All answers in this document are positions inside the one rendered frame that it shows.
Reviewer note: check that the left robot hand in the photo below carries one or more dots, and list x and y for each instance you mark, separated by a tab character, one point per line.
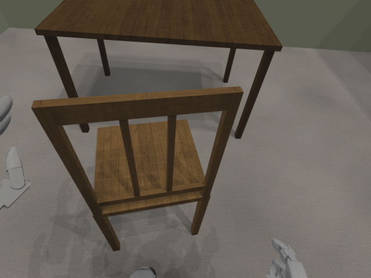
11	190

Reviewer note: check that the table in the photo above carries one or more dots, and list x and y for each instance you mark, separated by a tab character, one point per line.
234	24

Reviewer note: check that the robot left shin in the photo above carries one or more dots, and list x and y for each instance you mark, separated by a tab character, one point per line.
145	268

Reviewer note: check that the chair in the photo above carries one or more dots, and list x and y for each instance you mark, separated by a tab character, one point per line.
141	166

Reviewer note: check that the right robot hand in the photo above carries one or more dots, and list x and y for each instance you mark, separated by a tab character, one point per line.
293	268

